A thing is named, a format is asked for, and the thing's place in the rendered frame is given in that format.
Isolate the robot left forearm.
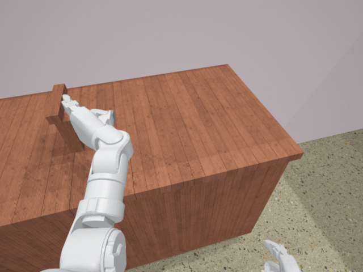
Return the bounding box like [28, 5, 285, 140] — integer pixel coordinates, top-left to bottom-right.
[60, 125, 133, 268]

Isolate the left robot hand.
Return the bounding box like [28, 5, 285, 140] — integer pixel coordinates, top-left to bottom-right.
[62, 94, 114, 149]

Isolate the counter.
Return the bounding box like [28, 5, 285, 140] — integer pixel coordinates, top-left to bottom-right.
[0, 64, 304, 272]

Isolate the robot left upper arm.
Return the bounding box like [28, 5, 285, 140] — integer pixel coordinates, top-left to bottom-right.
[41, 227, 126, 272]

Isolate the right robot hand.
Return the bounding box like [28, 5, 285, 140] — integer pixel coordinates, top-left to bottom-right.
[261, 240, 301, 272]

